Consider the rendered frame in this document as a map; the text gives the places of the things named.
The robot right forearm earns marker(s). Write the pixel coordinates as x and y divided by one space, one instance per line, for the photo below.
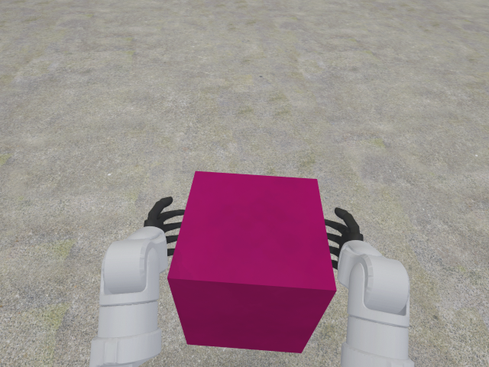
378 308

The left robot hand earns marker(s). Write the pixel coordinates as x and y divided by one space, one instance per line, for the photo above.
156 219

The carton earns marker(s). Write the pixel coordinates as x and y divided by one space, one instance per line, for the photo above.
252 268

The robot left forearm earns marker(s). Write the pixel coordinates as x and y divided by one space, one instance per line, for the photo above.
128 335

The right robot hand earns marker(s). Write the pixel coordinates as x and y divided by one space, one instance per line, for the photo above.
349 232

